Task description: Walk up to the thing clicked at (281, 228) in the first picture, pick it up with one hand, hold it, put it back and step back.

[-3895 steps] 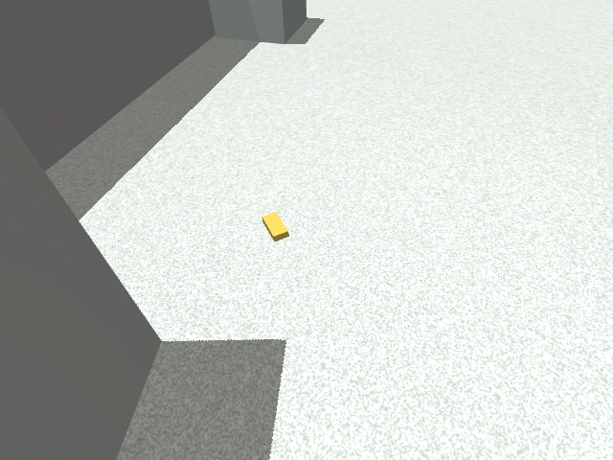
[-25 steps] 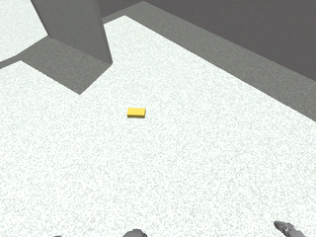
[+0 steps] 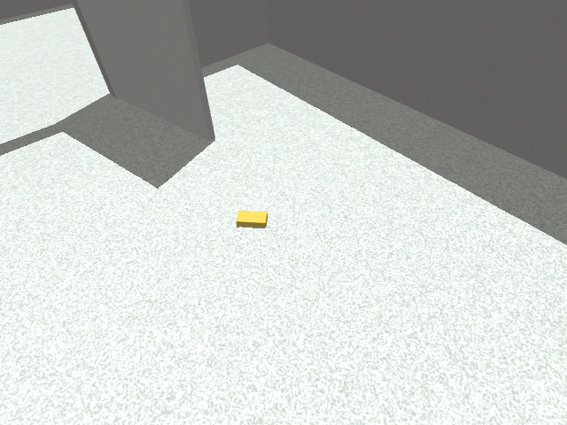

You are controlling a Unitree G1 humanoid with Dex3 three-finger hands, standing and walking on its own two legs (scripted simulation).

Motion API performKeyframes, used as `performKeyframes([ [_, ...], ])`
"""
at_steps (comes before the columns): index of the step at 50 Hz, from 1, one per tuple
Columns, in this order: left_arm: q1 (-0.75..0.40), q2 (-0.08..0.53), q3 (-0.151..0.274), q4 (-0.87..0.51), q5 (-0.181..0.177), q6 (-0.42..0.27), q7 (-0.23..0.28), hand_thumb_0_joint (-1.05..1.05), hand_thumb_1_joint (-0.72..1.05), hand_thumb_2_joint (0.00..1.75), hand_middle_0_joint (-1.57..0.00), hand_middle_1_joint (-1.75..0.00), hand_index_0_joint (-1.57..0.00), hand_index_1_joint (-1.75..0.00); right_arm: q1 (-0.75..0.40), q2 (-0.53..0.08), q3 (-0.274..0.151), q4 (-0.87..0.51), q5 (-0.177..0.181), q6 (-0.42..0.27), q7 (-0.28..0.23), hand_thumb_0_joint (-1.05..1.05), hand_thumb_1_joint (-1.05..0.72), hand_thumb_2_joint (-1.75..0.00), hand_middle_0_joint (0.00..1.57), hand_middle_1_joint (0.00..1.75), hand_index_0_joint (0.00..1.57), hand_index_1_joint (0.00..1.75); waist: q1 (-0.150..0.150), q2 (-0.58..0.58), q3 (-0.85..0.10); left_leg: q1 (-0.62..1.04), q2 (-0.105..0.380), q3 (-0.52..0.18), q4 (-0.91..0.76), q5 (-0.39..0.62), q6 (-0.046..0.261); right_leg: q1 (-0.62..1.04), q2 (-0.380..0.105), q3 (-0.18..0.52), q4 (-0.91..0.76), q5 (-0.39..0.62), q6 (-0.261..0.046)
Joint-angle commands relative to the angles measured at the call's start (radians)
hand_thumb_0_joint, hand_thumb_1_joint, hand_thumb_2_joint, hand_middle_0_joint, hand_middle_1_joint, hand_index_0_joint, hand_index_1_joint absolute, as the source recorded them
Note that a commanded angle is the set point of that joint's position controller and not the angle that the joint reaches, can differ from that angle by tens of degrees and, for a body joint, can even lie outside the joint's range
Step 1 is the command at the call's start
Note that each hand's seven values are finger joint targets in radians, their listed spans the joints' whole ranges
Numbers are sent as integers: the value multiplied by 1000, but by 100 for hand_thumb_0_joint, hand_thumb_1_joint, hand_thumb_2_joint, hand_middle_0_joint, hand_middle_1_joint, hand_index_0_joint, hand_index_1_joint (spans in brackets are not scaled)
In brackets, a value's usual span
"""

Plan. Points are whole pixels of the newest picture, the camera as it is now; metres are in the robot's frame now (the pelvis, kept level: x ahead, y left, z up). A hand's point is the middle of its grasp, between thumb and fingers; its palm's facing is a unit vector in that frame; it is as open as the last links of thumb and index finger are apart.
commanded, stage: step back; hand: left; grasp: from above
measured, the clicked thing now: (252, 218) +1.14 +0.19 -0.75
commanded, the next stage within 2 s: stand in 0.68 s
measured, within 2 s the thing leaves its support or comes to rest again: neither
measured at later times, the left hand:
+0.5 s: hand out of the picture +0.11 +0.27 -0.16, palm faces +0.02 -0.93 -0.36, open 7.4 cm
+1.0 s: hand out of the picture +0.14 +0.27 -0.14, palm faces -0.04 -0.94 -0.33, open 7.4 cm
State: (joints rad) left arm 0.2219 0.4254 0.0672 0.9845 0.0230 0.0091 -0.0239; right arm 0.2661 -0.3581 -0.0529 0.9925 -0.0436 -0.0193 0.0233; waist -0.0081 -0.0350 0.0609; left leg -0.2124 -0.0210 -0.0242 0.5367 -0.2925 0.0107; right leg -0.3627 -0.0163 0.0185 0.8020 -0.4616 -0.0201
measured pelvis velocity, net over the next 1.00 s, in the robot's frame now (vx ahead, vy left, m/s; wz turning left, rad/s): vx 0.06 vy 0.02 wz -0.01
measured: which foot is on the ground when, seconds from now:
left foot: down 0.00-0.10, up 0.12-0.36, down 0.38-1.00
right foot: down 0.00-1.00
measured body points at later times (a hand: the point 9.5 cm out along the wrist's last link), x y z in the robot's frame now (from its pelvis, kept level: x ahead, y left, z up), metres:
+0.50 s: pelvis +0.05 +0.01 -0.01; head +0.08 +0.02 +0.44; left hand +0.11 +0.32 -0.14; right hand +0.17 -0.29 -0.13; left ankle +0.10 +0.14 -0.73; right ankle +0.03 -0.11 -0.73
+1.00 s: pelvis +0.06 +0.02 +0.02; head +0.07 +0.03 +0.47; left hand +0.14 +0.32 -0.12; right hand +0.15 -0.28 -0.11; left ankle +0.10 +0.14 -0.73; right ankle +0.03 -0.11 -0.73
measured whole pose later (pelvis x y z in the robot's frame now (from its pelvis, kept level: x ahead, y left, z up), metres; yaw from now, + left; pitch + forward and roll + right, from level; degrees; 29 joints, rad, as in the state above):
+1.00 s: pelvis +0.06 +0.02 +0.02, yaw -1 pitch -2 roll +0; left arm 0.10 0.35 0.00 1.13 0.01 -0.02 -0.01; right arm 0.06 -0.34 -0.02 1.14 -0.01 -0.02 0.02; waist 0.00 -0.01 0.06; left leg -0.18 0.02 0.05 0.35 -0.13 0.00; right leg -0.08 -0.02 0.01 0.34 -0.23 0.03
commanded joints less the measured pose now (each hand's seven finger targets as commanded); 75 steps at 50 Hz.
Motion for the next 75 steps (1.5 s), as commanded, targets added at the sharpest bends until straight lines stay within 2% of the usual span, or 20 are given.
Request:
performKeyframes([
  [1, -30, 153, 50, -69, 3, -47, 6, 0, 90, 90, -20, -30, -20, -30, -100, -286, -72, -94, -2, -11, -15, 0, -90, -90, 20, 30, 20, 30, 17, 220, 8, -121, 206, -219, -220, -286, 146, 115, 25, -56, -187, 52, 1],
  [3, 55, 153, 57, -30, 13, -61, 22, 0, 90, 90, -20, -30, -20, -30, -106, -220, -51, -100, 12, 6, -16, 0, -90, -90, 20, 30, 20, 30, 73, 105, -34, -212, 144, -132, -3, -168, 91, 334, 38, -34, -385, 141, -8],
  [4, 76, 210, 74, -29, 25, -69, 32, 0, 90, 90, -20, -30, -20, -30, -93, -159, -29, -119, 19, 5, -18, 0, -90, -90, 20, 30, 20, 30, 79, -63, -44, -361, 46, -70, 195, -195, 44, 418, -88, 227, -474, -12, -53],
  [5, 79, 301, 91, -40, 26, -72, 34, 0, 90, 90, -20, -30, -20, -30, -118, -159, -30, -131, 16, 4, -27, 0, -90, -90, 20, 30, 20, 30, 101, -182, -22, -456, -44, -40, 369, -304, 15, 349, -325, 552, -600, -231, -166],
  [6, 16, 320, 93, -74, 23, -74, 33, 0, 90, 90, -20, -30, -20, -30, -117, -228, -52, -117, 8, 2, -37, 0, -90, -90, 20, 30, 20, 30, 81, -91, 47, -401, 22, -130, 444, -296, 5, 196, -426, 630, -593, -200, -254],
  [8, -19, 243, 75, -83, 3, -84, 35, 0, 90, 90, -20, -30, -20, -30, -56, -231, -55, -77, 21, -5, -31, 0, -90, -90, 20, 30, 20, 30, 40, 4, 63, -391, 42, -143, 442, -184, 8, 219, -312, 424, -540, -6, -199],
  [11, -32, 215, 61, -83, 4, -91, 35, 0, 90, 90, -20, -30, -20, -30, -27, -201, -44, -55, 16, -9, -21, 0, -90, -90, 20, 30, 20, 30, 32, -67, -4, -262, 50, -83, 335, -131, -8, 193, -244, 230, -468, 322, -159],
  [15, -54, 202, 39, -88, -7, -78, 39, 0, 90, 90, -20, -30, -20, -30, -74, -164, -36, -58, 16, -6, -23, 0, -90, -90, 20, 30, 20, 30, 30, -123, -47, -93, 44, 44, 119, -55, -10, 158, -212, 97, -346, 716, -127],
  [17, -56, 204, 31, -88, -17, -64, 43, 0, 90, 90, -20, -30, -20, -30, -73, -151, -34, -47, 18, -9, -28, 0, -90, -90, 20, 30, 20, 30, 13, -101, -69, 7, 29, 79, -41, 135, 5, 155, -178, 62, -252, 801, -89],
  [19, -52, 158, 10, -102, -24, -56, 44, 0, 90, 90, -20, -30, -20, -30, -65, -213, -49, -34, 12, -14, -40, 0, -90, -90, 20, 30, 20, 30, 8, 43, -127, 130, 142, -65, -56, 420, 49, 74, -108, 38, -169, 613, -29],
  [20, -28, 134, 2, -99, -35, -46, 44, 0, 90, 90, -20, -30, -20, -30, -115, -257, -50, -56, 16, -17, -41, 0, -90, -90, 20, 30, 20, 30, 26, 124, -165, 90, 262, -217, -92, 399, 131, 70, -23, 13, -108, 352, 3],
  [21, -39, 148, 8, -76, -35, -34, 49, 0, 90, 90, -20, -30, -20, -30, -149, -287, -52, -59, 26, -13, -39, 0, -90, -90, 20, 30, 20, 30, 23, 155, -167, 7, 321, -248, -110, 342, 196, 142, -9, -17, -105, 147, 2],
  [22, -46, 142, 6, -62, -27, -35, 49, 0, 90, 90, -20, -30, -20, -30, -181, -271, -45, -51, 24, -10, -38, 0, -90, -90, 20, 30, 20, 30, 35, 155, -143, -23, 316, -233, -116, 333, 185, 164, -7, -7, -141, 90, -4],
  [27, -55, 192, 12, -8, -15, -56, 42, 0, 90, 90, -20, -30, -20, -30, -256, -196, -12, -29, 31, 1, -34, 0, -90, -90, 20, 30, 20, 30, 27, 88, -106, -17, 150, -59, -42, 196, 31, 157, -102, 134, -351, 360, -35],
  [31, -95, 174, 4, 10, -15, -60, 45, 0, 90, 90, -20, -30, -20, -30, -276, -197, -11, 7, 31, -4, -30, 0, -90, -90, 20, 30, 20, 30, 17, 52, -141, 57, 162, -37, -58, 299, 44, 192, -93, 97, -369, 489, -20],
  [37, -141, 135, -24, 60, -20, -53, 32, 0, 90, 90, -20, -30, -20, -30, -280, -199, -4, 44, 37, -15, -19, 0, -90, -90, 20, 30, 20, 30, 4, 53, -108, 113, 174, -72, -185, 235, 30, 195, -91, 74, -472, 336, 5],
  [44, -149, 137, -25, 88, -17, -57, 29, 0, 90, 90, -20, -30, -20, -30, -284, -193, -3, 69, 36, -27, -19, 0, -90, -90, 20, 30, 20, 30, 14, 53, -121, 151, 168, -53, -225, 298, 14, 237, -111, 69, -513, 379, 10],
  [67, -146, 136, -30, 100, -15, -45, 29, 0, 90, 90, -20, -30, -20, -30, -221, -202, 3, 104, 34, -17, -22, 0, -90, -90, 20, 30, 20, 30, -5, 48, -80, 96, 159, -56, -279, 137, 6, 219, -112, 66, -544, 283, 8],
  [71, -136, 134, -32, 96, -14, -50, 30, 0, 90, 90, -20, -30, -20, -30, -227, -202, 4, 103, 36, -20, -21, 0, -90, -90, 20, 30, 20, 30, 1, 25, -114, 143, 164, -46, -236, 309, 9, 235, -120, 63, -536, 387, 12],
  [75, -140, 142, -31, 92, -17, -49, 31, 0, 90, 90, -20, -30, -20, -30, -221, -196, 9, 106, 36, -19, -23, 0, -90, -90, 20, 30, 20, 30, -3, 32, -98, 135, 162, -45, -241, 303, 5, 237, -121, 64, -541, 387, 13],
])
